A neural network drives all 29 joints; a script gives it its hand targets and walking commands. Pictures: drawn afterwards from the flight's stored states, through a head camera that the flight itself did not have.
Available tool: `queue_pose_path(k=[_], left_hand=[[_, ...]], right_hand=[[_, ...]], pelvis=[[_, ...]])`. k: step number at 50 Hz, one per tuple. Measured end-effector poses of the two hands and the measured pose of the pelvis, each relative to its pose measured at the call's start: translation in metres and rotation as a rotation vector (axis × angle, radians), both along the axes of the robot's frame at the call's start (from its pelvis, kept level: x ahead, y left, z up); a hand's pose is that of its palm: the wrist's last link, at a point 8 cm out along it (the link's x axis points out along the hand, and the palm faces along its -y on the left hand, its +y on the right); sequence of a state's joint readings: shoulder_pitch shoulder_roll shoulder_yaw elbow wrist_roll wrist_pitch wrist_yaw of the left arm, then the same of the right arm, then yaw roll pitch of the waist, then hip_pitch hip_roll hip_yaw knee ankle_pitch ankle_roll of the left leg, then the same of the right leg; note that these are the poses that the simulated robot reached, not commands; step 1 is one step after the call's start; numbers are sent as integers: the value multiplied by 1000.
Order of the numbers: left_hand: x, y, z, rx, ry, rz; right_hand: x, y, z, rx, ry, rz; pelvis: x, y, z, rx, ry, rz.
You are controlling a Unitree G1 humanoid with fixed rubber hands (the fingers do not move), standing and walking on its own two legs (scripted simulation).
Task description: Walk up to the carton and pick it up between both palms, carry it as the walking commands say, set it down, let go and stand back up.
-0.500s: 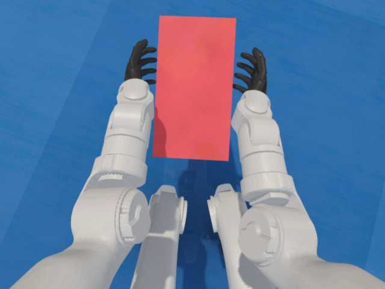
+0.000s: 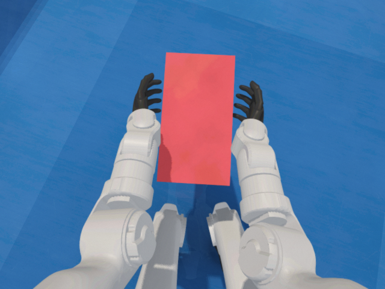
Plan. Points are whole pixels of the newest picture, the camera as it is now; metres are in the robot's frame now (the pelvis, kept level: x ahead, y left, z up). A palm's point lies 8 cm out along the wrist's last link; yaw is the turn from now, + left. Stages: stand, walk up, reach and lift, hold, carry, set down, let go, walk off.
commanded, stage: reach and lift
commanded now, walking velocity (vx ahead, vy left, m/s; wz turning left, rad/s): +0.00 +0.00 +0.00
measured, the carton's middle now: (197, 125) +0.47 -0.01 -0.15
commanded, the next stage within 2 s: none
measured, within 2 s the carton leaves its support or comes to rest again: neither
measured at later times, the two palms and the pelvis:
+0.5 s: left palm (135, 104) +0.45 +0.11 +0.02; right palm (266, 116) +0.43 -0.11 +0.02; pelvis +0.02 -0.01 +0.07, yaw +0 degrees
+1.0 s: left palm (122, 101) +0.42 +0.11 +0.09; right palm (289, 101) +0.42 -0.12 +0.10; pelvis +0.04 +0.00 +0.14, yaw +0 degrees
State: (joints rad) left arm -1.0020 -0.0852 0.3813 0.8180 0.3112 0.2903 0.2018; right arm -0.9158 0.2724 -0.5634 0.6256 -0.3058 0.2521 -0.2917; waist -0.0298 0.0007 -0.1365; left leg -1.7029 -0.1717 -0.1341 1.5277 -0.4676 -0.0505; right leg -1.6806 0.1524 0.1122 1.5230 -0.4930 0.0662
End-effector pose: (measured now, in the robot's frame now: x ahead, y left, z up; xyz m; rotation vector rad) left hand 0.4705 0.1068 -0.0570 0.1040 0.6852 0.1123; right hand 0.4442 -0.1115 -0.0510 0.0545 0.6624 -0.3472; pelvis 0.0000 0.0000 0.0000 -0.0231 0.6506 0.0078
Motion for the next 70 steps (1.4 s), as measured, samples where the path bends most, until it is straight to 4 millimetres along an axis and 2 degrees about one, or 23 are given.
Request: queue_pose_path(k=[22,43,60,70], left_hand=[[-15,0,65,-16,-16,12],[-39,2,131,-34,-22,34],[-59,0,177,-61,-21,36],[-69,-1,203,-63,-28,35]], right_hand=[[-16,-2,63,26,-6,24],[-24,-4,132,5,-6,79],[-33,-8,181,-20,-4,118],[-38,-10,211,-28,-14,138]], pelvis=[[18,-6,61,12,-87,-4],[35,-6,125,12,-204,-5],[46,-2,166,10,-315,-5],[49,-1,181,10,-390,-4]])
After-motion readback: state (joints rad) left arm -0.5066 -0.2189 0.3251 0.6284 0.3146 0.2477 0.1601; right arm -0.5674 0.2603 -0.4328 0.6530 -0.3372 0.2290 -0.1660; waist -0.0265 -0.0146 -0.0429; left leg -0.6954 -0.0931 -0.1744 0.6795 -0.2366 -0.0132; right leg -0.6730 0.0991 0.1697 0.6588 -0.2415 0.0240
